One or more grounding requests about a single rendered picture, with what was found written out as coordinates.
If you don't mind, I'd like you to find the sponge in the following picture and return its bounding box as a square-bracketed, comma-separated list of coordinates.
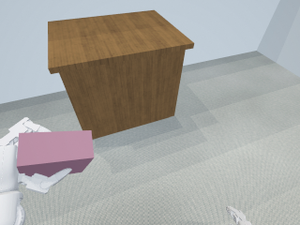
[16, 130, 95, 177]

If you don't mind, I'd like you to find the left robot hand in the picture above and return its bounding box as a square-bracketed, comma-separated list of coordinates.
[0, 117, 72, 195]

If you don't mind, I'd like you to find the right robot hand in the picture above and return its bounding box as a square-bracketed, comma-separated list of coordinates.
[226, 206, 252, 225]

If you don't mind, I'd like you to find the table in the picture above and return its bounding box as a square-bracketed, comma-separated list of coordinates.
[48, 10, 194, 140]

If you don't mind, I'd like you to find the left robot forearm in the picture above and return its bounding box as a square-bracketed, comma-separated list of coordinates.
[0, 190, 26, 225]

